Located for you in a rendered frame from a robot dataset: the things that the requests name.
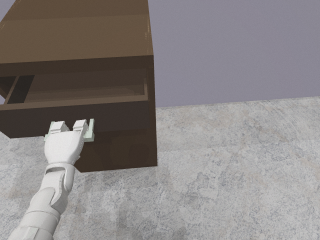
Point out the handle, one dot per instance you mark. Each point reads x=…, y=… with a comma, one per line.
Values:
x=88, y=136

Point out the left robot forearm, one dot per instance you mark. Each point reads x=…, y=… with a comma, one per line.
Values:
x=47, y=205

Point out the robot left hand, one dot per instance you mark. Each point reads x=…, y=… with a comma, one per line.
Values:
x=63, y=145

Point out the cabinet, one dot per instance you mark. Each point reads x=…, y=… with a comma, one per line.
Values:
x=39, y=37

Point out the drawer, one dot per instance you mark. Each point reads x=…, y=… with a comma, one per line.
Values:
x=116, y=100

